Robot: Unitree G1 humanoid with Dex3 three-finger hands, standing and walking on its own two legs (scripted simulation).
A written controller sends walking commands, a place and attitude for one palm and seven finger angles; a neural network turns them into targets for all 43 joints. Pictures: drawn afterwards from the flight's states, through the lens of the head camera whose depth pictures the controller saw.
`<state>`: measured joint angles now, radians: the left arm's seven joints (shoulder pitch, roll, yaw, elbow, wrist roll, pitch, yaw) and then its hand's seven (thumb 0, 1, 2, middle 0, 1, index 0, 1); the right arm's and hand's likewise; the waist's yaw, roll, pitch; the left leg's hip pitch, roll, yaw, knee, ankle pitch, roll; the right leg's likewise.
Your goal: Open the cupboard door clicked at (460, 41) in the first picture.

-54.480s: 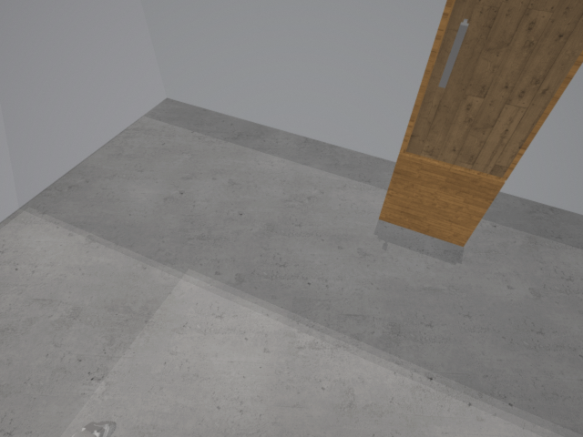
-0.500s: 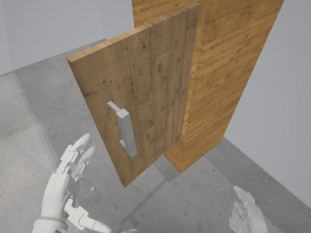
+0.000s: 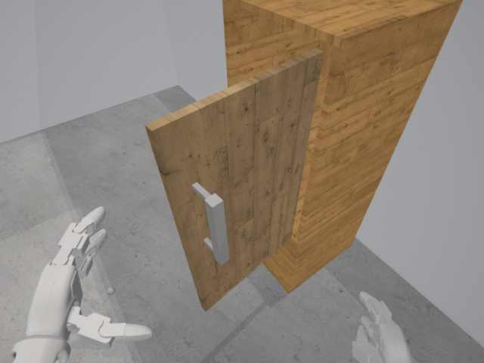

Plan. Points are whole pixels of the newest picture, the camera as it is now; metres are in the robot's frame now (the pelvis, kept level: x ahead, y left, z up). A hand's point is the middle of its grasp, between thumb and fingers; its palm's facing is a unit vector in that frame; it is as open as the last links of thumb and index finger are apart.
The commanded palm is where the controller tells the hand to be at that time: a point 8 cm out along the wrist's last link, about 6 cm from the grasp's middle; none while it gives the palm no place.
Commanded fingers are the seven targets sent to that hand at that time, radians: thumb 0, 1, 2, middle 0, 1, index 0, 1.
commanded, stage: draw the hand back to the body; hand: left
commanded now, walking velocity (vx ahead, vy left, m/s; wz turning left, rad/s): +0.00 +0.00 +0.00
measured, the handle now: (211, 225) +0.33 +0.09 +0.06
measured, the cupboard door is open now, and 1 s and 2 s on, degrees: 97 97 97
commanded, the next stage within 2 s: step back with the hand held close in 0.94 s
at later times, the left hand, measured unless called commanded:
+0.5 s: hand (54, 249) +0.21 +0.26 +0.16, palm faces +0.40 -0.83 -0.40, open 9.8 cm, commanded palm +0.16 +0.30 +0.19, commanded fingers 0.00 0.83 0.87 -0.20 -0.30 -0.20 -0.30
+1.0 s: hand (41, 249) +0.20 +0.26 +0.18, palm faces +0.44 -0.81 -0.39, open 7.4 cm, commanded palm +0.15 +0.30 +0.19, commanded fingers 0.00 0.90 0.90 -0.20 -0.30 -0.20 -0.30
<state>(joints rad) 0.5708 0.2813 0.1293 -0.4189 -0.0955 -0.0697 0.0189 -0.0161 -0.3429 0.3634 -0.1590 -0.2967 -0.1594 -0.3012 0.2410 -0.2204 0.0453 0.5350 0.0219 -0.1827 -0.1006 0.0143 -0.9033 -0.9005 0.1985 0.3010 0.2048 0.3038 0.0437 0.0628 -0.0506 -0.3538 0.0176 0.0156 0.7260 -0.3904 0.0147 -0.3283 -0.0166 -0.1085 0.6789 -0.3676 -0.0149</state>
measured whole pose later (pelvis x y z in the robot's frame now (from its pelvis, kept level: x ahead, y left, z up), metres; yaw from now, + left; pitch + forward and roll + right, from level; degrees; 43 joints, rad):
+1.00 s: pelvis +0.00 +0.01 +0.03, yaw -2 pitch -5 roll -1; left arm 0.46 0.32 0.33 -0.38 -0.06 -0.07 0.11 0.01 0.89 0.89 -0.21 -0.30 -0.21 -0.30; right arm 0.19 -0.22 0.02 0.65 -0.01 -0.11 -0.07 0.01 -0.90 -0.90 0.20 0.30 0.21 0.30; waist 0.07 0.06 0.05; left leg -0.05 0.01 0.05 0.39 -0.24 0.02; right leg -0.04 -0.01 -0.08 0.35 -0.21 -0.01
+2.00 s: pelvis -0.11 +0.03 +0.00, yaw +0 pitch -1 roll -3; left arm 0.51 0.43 0.45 -0.57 -0.01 -0.22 0.15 0.01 0.88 0.89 -0.21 -0.30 -0.21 -0.30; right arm 0.19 -0.20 -0.01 0.60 -0.01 -0.09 -0.08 0.01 -0.90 -0.90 0.20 0.30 0.21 0.30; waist -0.01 0.01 0.09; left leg -0.45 0.00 0.02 0.62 -0.15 0.07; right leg -0.46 0.04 0.01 0.89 -0.39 0.01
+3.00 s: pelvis -0.31 +0.00 +0.02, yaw -2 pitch -2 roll +1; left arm 0.57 0.42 0.42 -0.47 -0.02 -0.20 0.15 0.01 0.89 0.89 -0.21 -0.30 -0.21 -0.30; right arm 0.25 -0.21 0.00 0.63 0.00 -0.14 -0.08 0.01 -0.90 -0.90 0.20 0.30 0.20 0.30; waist -0.02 -0.02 0.00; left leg -0.17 0.02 0.06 0.50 -0.29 -0.01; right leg -0.29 -0.02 -0.06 0.54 -0.22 -0.03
